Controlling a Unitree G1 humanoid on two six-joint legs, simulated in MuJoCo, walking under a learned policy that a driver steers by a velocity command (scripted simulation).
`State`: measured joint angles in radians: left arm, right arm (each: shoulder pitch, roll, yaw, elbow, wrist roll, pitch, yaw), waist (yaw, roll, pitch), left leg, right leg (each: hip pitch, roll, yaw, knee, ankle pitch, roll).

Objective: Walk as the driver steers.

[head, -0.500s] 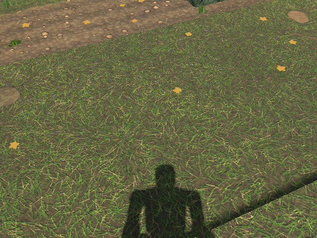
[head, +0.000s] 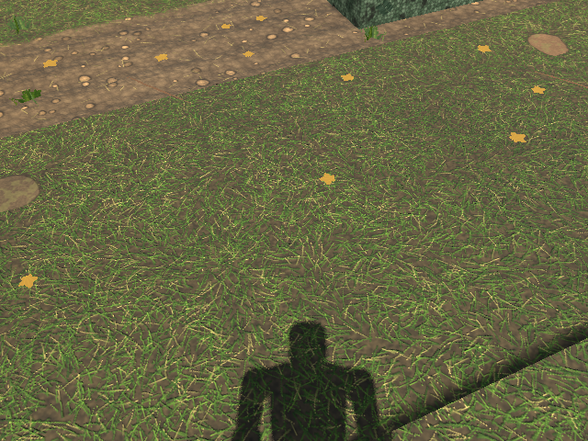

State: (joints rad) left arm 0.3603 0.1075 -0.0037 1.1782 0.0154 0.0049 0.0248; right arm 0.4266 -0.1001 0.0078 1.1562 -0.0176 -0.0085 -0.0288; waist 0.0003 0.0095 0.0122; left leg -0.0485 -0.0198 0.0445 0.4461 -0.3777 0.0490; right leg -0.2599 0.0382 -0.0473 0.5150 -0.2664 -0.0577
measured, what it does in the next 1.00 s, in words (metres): walks ahead: right foot, then left foot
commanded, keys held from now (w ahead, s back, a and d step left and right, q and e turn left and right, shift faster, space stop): w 0.80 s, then w+q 0.20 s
